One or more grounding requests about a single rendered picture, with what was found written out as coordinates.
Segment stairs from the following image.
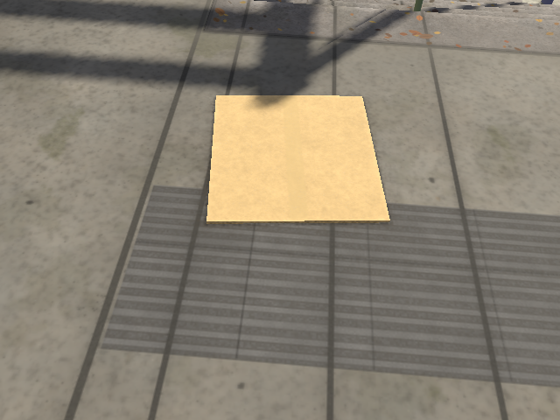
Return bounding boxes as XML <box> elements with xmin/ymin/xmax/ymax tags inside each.
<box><xmin>254</xmin><ymin>0</ymin><xmax>560</xmax><ymax>21</ymax></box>

